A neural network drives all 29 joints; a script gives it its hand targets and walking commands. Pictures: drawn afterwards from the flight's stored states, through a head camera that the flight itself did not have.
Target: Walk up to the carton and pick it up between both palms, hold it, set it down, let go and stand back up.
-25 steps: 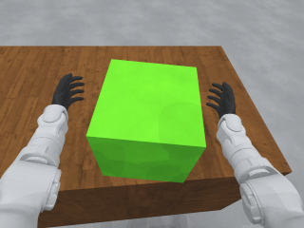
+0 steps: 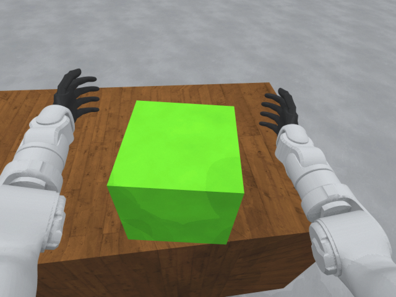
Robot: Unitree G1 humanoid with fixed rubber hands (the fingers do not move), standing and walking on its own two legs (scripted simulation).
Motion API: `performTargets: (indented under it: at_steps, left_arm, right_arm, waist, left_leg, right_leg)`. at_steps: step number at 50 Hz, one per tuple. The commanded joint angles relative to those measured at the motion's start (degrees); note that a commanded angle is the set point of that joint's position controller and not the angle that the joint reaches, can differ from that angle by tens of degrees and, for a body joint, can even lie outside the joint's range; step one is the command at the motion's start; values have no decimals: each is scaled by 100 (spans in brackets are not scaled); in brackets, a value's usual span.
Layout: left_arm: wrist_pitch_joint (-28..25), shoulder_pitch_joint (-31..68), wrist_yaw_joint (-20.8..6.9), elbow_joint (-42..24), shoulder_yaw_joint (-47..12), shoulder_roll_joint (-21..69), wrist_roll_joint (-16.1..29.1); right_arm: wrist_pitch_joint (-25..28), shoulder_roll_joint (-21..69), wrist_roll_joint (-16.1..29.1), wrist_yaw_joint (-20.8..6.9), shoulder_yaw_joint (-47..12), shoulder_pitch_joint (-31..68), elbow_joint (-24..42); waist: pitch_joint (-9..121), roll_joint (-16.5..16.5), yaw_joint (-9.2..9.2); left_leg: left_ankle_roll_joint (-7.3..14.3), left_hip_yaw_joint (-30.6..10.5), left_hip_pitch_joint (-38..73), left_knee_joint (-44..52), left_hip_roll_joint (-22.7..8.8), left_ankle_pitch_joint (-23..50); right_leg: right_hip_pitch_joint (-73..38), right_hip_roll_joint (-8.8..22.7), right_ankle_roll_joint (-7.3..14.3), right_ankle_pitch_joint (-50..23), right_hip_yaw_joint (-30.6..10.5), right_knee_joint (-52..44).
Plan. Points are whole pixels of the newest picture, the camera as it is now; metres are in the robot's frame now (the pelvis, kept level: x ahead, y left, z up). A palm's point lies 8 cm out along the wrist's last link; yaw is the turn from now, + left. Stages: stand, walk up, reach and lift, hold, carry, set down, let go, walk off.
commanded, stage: set down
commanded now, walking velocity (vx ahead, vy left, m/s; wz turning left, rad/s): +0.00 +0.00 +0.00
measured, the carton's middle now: (181, 172) +0.43 +0.00 -0.01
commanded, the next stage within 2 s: none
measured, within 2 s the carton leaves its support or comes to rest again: neither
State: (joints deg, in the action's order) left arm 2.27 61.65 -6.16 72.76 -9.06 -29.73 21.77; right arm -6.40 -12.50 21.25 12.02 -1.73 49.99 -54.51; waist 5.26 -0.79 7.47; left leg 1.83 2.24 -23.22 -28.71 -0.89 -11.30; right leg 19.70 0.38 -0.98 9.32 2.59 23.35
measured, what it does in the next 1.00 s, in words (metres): stands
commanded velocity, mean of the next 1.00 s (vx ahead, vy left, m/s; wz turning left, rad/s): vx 0.00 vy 0.00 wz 0.00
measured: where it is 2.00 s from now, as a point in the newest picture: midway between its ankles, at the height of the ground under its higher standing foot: outside the picture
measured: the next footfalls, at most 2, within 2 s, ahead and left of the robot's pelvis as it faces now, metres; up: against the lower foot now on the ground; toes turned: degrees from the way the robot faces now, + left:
none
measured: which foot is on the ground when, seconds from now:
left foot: down 0.00-1.00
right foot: down 0.00-1.00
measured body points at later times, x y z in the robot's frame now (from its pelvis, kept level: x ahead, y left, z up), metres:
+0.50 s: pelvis +0.01 +0.00 +0.01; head +0.03 +0.03 +0.45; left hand +0.48 +0.20 +0.16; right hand +0.40 -0.22 +0.13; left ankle +0.03 +0.09 -0.74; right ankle +0.02 -0.13 -0.74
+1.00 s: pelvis +0.01 +0.00 +0.01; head +0.02 +0.03 +0.46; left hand +0.40 +0.24 +0.11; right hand +0.34 -0.21 +0.09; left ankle +0.03 +0.09 -0.74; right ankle +0.02 -0.13 -0.74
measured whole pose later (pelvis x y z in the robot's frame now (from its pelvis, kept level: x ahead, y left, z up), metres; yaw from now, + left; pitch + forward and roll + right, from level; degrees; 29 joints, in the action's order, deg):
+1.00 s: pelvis +0.01 +0.00 +0.01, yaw -1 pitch -4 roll -2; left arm 15.9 27.4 -8.1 28.4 4.1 -26.9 15.3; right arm -13.3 -8.2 17.5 13.9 2.0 15.9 -15.7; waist -4.3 -2.4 2.2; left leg 1.7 3.8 -8.7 -24.3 -1.2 -11.9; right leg 5.3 -0.1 -1.0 8.6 1.0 17.7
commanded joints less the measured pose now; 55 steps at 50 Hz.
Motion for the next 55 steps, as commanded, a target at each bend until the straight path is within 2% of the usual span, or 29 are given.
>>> performTargets:
  at_steps: [1, 4, 5, 7, 8, 9, 10, 13, 15, 17, 23, 27, 31, 35, 43, 55]
  left_arm:
    - [18, 2551, -17, -1143, 255, -1017, 12]
    - [195, 2587, -32, -1070, 310, -1004, -49]
    - [186, 2700, -21, -1219, 348, -1059, -35]
    - [225, 2533, -16, -1405, 394, -1013, -100]
    - [274, 2701, -101, 140, -148, -591, 5]
    - [43, 2852, -93, -379, -156, -675, 258]
    - [-124, 2996, -23, -348, -301, -738, 338]
    - [-235, 3032, 44, -748, -103, -895, 205]
    - [-73, 2805, 6, -1068, 176, -992, -39]
    - [156, 2535, -18, -1432, 476, -1042, -273]
    - [762, 1277, -104, -2488, 1277, -898, -849]
    - [925, 497, -175, -3328, 1570, -775, -964]
    - [1019, 198, -153, -4195, 1611, -834, -747]
    - [1052, -178, -134, -4778, 1583, -887, -563]
    - [1155, -1098, -182, -5184, 1566, -741, -563]
    - [1023, -2373, -170, -5878, 1731, -539, -678]
  right_arm:
    - [22, -811, -43, 77, 204, 2513, 1372]
    - [-178, -774, -114, 106, 270, 2528, 1171]
    - [-210, -729, -115, 114, 306, 2531, 1282]
    - [-199, -668, -115, 135, 275, 2399, 1508]
    - [-415, -745, -479, 126, 621, 2493, 183]
    - [-289, -613, -500, 97, 602, 2692, 748]
    - [-188, -609, -476, 53, 615, 2820, 903]
    - [-43, -645, -433, 45, 601, 2729, 1084]
    - [-70, -672, -261, 110, 470, 2425, 1169]
    - [-142, -655, -112, 174, 364, 2111, 1386]
    - [-258, -478, -6, 267, 212, 931, 2295]
    - [-150, -367, -96, 298, 233, 238, 3104]
    - [-180, -353, -329, 282, 490, 1, 3965]
    - [-298, -327, -435, 242, 598, -444, 4412]
    - [-520, -244, -357, 191, 566, -1533, 4532]
    - [-385, -46, -570, 141, 565, -2741, 5465]
  waist:
    - [3058, 483, 41]
    - [2650, 533, 41]
    - [2768, 583, 14]
    - [3030, 684, -4]
    - [1336, 501, 674]
    - [1729, 376, 405]
    - [2145, 531, 400]
    - [3148, 824, 265]
    - [3352, 859, 212]
    - [3320, 839, 120]
    - [2674, 687, -216]
    - [2184, 576, -347]
    - [2029, 516, -334]
    - [2009, 513, -300]
    - [1436, 663, -313]
    - [860, 591, -622]
  left_leg:
    - [-278, -136, 2147, 228, 123, 1538]
    - [-254, -113, 2132, 375, 110, 1256]
    - [-259, -91, 2087, 400, 115, 1151]
    - [-301, -75, 2218, 320, 127, 1518]
    - [-133, -304, 1585, 593, 43, 54]
    - [-30, -241, 1246, 728, 100, -438]
    - [-33, -252, 1342, 716, 51, -345]
    - [-230, -241, 2025, 398, 50, 931]
    - [-308, -189, 2316, 235, 107, 1711]
    - [-326, -126, 2444, 207, 154, 2125]
    - [-330, 30, 2598, 346, 189, 2491]
    - [-341, 104, 2676, 425, 170, 2397]
    - [-342, 128, 2573, 464, 137, 2098]
    - [-349, 88, 2519, 495, 82, 1973]
    - [-377, -38, 2537, 656, -40, 1629]
    - [-352, -7, 2273, 853, -59, 1197]
  right_leg:
    - [-644, -203, 117, -1277, 112, -313]
    - [-699, -185, 140, -1070, 110, -413]
    - [-714, -171, 143, -1004, 89, -425]
    - [-893, -184, 145, -1391, 79, -381]
    - [-208, -119, 233, -254, 88, -580]
    - [-225, -47, 252, 224, 71, -559]
    - [-219, -38, 270, 96, 78, -455]
    - [-501, -162, 291, -940, 111, -327]
    - [-806, -221, 235, -1499, 69, -333]
    - [-1099, -244, 169, -1790, 32, -359]
    - [-1797, -303, 83, -2101, -12, -424]
    - [-1869, -349, 88, -1997, -9, -497]
    - [-1758, -347, 120, -1733, -43, -536]
    - [-1727, -311, 145, -1609, -109, -530]
    - [-1584, -234, 243, -994, -185, -683]
    - [-1695, -173, 292, -546, -265, -707]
